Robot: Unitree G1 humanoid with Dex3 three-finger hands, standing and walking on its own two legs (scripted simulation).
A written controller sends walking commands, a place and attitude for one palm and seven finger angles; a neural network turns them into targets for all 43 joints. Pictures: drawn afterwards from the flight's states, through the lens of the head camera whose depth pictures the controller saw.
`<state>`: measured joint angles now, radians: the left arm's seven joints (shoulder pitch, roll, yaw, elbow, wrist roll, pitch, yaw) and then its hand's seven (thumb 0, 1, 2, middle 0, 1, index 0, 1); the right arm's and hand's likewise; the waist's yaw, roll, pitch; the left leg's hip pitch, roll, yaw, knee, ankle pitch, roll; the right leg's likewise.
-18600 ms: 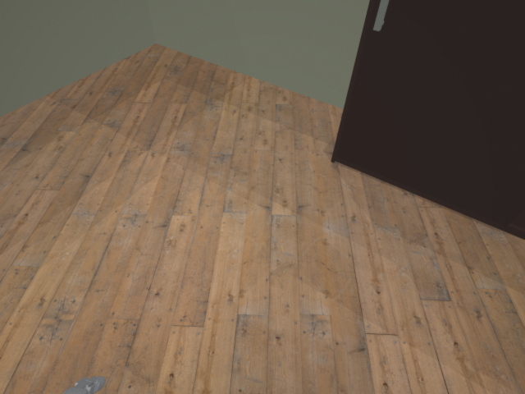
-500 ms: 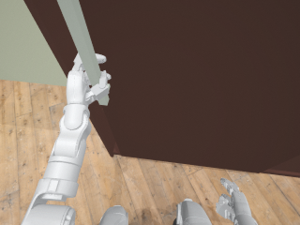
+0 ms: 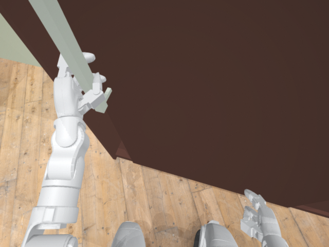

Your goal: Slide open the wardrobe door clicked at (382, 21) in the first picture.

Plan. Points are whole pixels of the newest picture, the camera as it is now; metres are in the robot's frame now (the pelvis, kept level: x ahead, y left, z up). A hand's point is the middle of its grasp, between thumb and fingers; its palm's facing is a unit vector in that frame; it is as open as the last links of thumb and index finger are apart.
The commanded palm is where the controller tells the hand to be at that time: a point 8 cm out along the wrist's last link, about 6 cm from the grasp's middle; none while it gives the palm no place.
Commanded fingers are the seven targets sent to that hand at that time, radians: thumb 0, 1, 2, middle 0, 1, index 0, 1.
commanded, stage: step sideways, sliding the door along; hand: left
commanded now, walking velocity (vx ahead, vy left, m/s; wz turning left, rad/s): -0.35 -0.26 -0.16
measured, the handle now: (84, 58) +0.42 +0.25 +0.16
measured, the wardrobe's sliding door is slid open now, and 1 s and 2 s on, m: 0.12 0.49 0.59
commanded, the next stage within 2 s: stop walking and hold the door there in 1.48 s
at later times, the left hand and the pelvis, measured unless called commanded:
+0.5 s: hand (173, 110) +0.35 +0.06 +0.12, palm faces +0.26 -0.97 -0.03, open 6.2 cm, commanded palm +0.31 +0.04 +0.12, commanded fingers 0.00 0.90 0.90 -0.45 -1.40 -0.45 -1.40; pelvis +0.03 -0.11 +0.02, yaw -1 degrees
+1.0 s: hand (278, 140) +0.32 -0.14 +0.12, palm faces +0.01 -0.99 -0.10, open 6.2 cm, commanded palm +0.30 -0.10 +0.12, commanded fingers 0.00 0.90 0.90 -0.45 -1.40 -0.45 -1.40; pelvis -0.01 -0.25 +0.01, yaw -5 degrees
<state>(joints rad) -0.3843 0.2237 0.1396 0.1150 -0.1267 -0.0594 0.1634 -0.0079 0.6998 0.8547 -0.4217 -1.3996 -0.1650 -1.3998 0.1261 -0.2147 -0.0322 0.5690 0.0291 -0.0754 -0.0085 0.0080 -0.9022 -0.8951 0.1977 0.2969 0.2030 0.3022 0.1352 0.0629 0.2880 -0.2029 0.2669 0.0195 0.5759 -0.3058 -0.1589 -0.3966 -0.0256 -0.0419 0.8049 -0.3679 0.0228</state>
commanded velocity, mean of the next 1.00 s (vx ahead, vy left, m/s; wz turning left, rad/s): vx -0.22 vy -0.28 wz -0.14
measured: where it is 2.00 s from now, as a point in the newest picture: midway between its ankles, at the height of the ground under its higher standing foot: outside the picture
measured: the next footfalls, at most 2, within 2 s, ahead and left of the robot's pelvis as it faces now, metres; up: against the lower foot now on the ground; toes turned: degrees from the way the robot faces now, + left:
right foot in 0.04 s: +0.10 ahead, -0.16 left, +0.00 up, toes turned -3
left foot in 0.26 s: +0.03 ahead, +0.08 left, +0.00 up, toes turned +10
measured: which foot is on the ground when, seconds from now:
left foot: down 0.00-0.06, up 0.08-0.24, down 0.26-0.62, up 0.64-0.82, down 0.84-1.00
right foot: up 0.00-0.02, down 0.04-0.26, up 0.28-0.58, down 0.60-0.84, up 0.86-1.00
